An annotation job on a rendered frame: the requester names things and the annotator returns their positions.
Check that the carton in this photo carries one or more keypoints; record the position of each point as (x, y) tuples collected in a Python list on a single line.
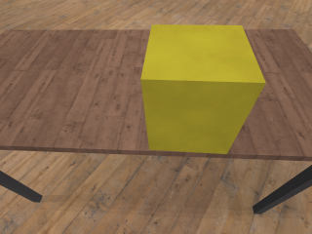
[(199, 84)]

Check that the table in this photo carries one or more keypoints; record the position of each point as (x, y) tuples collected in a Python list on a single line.
[(79, 91)]

